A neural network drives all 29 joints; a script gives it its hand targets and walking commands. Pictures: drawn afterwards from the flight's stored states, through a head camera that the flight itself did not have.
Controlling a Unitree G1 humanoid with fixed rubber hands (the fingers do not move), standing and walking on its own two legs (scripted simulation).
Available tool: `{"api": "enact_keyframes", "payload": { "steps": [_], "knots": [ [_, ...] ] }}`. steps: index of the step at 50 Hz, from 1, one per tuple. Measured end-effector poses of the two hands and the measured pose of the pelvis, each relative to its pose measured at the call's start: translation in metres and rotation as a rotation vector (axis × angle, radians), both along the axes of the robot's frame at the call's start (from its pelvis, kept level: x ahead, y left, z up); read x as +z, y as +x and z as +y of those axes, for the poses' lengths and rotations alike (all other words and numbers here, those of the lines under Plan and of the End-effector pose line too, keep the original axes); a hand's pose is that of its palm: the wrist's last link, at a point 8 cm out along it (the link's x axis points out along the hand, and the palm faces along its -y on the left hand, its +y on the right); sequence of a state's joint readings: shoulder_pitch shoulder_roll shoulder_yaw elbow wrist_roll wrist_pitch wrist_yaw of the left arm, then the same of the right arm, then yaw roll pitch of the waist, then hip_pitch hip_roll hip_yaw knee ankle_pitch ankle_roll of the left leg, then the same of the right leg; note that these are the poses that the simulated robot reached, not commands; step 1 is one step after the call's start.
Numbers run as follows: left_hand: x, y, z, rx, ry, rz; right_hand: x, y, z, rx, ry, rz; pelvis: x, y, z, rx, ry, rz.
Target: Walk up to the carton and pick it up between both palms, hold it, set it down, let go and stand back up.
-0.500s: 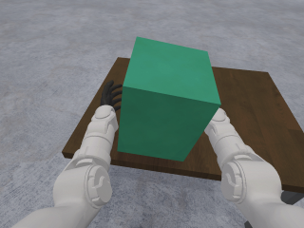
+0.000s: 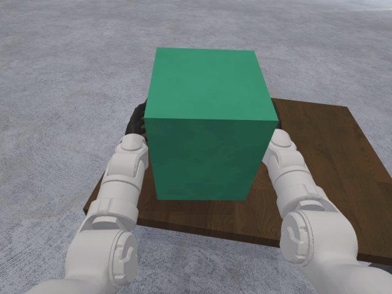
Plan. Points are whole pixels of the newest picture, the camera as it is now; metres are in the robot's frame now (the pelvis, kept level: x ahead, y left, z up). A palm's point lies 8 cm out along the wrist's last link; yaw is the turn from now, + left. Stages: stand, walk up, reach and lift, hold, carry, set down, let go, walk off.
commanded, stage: reach and lift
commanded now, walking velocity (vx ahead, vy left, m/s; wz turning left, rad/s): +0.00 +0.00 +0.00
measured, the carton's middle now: (203, 128) +0.41 +0.04 +0.16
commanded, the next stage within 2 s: hold in 1.52 s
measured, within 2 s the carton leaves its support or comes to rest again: neither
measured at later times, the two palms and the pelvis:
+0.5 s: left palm (132, 141) +0.35 +0.17 +0.16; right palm (276, 147) +0.37 -0.11 +0.17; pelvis -0.02 +0.02 +0.00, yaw +1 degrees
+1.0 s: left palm (134, 127) +0.36 +0.17 +0.18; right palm (280, 125) +0.39 -0.12 +0.20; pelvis +0.00 +0.01 +0.00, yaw +1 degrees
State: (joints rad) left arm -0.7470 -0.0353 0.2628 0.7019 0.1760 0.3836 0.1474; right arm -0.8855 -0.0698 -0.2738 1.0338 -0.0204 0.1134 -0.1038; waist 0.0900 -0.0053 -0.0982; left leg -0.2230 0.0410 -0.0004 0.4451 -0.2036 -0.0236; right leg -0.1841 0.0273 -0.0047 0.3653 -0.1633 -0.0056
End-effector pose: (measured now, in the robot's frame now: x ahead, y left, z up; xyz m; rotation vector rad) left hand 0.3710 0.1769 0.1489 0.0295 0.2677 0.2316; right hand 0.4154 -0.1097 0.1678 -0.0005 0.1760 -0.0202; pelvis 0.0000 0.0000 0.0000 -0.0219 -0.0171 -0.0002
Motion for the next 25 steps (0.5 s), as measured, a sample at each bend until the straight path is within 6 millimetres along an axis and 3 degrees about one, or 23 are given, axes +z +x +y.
{"api": "enact_keyframes", "payload": {
  "steps": [12,19,25],
  "knots": [
    [0.021,-0.026,0.006,-0.037,-0.018,-0.036,0.020,-0.037,0.004,-0.041,0.015,-0.036,-0.001,-0.013,0.014,0.011,-0.001,-0.083],
    [0.022,-0.030,0.004,-0.057,-0.023,0.009,0.005,-0.050,0.001,-0.068,0.023,0.011,-0.001,-0.024,0.018,0.014,-0.001,-0.098],
    [0.012,-0.025,-0.002,-0.071,-0.015,0.045,-0.002,-0.048,-0.005,-0.075,0.026,0.025,-0.001,-0.023,0.015,0.013,0.000,-0.096]
  ]
}}
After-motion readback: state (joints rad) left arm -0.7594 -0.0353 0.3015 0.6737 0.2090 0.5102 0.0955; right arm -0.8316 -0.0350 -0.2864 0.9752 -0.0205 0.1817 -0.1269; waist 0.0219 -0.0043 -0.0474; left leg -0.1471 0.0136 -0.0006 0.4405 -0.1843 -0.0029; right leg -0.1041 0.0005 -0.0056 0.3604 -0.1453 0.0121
